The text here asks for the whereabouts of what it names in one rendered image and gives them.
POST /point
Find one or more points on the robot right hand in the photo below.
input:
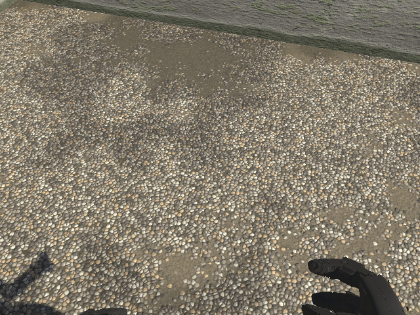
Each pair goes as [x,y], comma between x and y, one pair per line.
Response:
[376,295]

